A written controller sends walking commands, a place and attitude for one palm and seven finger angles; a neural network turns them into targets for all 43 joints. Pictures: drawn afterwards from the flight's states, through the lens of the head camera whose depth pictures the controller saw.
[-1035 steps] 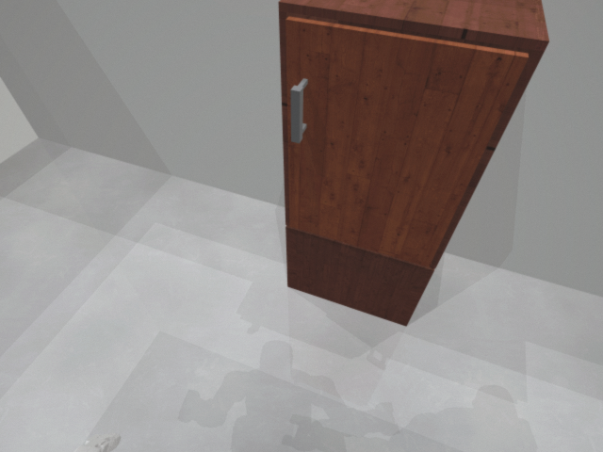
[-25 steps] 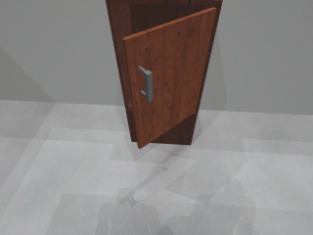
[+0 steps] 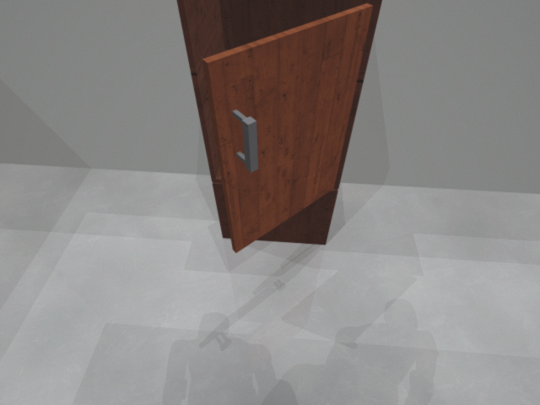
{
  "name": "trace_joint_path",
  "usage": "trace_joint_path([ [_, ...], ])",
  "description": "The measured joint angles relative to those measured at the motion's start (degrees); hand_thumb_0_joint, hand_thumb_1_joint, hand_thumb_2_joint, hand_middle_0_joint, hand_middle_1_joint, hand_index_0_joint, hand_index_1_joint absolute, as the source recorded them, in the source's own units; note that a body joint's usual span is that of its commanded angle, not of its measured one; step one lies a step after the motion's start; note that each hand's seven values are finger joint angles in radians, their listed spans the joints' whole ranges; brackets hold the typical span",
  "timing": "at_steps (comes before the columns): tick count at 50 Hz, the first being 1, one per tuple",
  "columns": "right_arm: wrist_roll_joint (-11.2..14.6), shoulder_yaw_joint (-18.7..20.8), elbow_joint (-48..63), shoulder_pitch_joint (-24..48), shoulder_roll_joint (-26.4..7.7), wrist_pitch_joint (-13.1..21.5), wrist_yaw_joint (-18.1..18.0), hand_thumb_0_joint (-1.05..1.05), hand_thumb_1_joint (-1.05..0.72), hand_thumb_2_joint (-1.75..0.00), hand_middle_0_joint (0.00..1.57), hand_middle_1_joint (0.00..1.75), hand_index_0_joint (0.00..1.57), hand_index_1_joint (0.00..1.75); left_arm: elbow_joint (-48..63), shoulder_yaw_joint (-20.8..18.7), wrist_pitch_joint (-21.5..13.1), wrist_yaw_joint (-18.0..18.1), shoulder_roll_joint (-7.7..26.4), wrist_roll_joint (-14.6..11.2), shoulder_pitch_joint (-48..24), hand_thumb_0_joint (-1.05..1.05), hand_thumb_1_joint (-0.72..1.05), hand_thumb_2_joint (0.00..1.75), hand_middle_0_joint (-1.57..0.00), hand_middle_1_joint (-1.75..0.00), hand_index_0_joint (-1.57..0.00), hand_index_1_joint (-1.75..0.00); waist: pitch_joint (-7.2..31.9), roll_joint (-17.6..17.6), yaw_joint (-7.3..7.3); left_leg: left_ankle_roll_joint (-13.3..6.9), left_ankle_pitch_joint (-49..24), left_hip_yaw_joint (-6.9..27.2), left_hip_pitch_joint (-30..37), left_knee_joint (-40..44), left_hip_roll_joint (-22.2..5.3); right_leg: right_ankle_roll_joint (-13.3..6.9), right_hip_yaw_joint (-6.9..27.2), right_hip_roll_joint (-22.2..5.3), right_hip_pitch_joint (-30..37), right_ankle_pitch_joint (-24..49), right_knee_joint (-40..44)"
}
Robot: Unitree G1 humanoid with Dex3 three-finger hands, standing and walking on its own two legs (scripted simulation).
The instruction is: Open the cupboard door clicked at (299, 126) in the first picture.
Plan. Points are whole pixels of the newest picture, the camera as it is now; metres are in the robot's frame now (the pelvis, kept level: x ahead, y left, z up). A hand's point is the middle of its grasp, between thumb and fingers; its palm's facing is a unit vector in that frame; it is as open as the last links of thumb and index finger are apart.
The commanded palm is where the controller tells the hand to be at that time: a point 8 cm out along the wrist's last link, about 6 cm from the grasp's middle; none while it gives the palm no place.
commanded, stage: look to check the result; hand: left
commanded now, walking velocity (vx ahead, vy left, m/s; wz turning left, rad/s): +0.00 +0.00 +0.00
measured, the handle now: (244, 141) +0.59 +0.09 +0.05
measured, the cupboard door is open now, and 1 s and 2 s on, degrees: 44 44 44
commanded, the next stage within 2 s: walk to a spot facing it in 0.42 s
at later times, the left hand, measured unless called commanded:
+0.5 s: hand out of the picture +0.01 +0.15 -0.17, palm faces +0.06 -0.98 -0.18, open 7.4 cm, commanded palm none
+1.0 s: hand out of the picture +0.09 +0.17 -0.17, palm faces -0.11 -0.95 -0.28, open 7.4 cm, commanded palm none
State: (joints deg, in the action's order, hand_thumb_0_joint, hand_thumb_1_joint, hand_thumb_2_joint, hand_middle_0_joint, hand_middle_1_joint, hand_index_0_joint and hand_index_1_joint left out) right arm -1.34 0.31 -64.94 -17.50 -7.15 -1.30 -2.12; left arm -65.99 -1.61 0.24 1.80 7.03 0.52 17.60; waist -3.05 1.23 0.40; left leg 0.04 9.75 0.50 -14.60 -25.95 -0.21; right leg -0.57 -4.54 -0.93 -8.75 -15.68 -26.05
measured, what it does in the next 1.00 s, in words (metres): stands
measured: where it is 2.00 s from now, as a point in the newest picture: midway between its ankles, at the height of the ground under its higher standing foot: outside the picture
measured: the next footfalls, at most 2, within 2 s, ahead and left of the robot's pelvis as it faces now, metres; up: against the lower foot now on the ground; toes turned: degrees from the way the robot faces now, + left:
left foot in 1.54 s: +0.13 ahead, +0.08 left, +0.00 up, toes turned -31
right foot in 1.86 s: -0.01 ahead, -0.16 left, +0.00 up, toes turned -45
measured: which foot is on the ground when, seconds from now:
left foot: down 0.00-1.00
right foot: down 0.00-1.00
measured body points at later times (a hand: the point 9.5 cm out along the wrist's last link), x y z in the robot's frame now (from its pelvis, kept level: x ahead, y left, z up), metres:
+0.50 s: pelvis +0.02 -0.01 +0.00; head +0.03 -0.02 +0.45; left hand +0.01 +0.20 -0.16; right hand +0.01 -0.23 -0.16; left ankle +0.05 +0.12 -0.74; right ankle -0.02 -0.11 -0.74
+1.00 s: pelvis +0.01 -0.03 -0.02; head +0.06 -0.06 +0.43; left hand +0.10 +0.22 -0.15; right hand +0.01 -0.28 -0.18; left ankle +0.05 +0.12 -0.74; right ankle -0.02 -0.11 -0.74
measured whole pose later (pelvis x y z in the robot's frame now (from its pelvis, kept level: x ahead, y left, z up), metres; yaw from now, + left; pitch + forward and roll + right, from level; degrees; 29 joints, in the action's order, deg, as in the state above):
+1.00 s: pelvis +0.01 -0.03 -0.02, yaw -11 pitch +1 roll +2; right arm -1.9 3.1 -56.8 -12.2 -11.4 -1.7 -2.9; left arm -56.6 -5.5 2.8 -0.7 11.5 1.3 12.0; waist -5.5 1.5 -1.2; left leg 2.7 16.7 -8.9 -16.9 -34.1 -6.3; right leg -1.2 -1.7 0.6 -16.8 -21.0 -37.5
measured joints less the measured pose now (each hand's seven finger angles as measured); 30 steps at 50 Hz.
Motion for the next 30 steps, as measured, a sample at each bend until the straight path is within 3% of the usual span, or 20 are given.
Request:
trace_joint_path([
  [30,0.0,-0.3,-0.8,3.0,-0.9,0.2,-0.4,0.01,-0.92,-0.90,0.20,0.30,0.20,0.30,0.4,0.3,-0.4,-0.1,0.0,-0.1,-2.3,0.00,0.90,0.90,-0.19,-0.30,-0.20,-0.30,-0.4,-0.3,-0.41,1.2,1.1,0.4,2.4,1.4,-0.9,-1.0,-0.3,1.0,2.7,-0.8,2.2],
])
